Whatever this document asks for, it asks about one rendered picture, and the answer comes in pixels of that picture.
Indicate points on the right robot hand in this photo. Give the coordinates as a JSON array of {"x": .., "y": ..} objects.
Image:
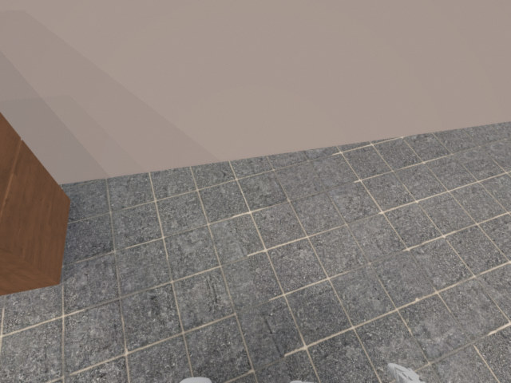
[{"x": 402, "y": 374}]

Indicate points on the cupboard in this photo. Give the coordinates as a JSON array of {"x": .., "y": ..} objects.
[{"x": 34, "y": 213}]

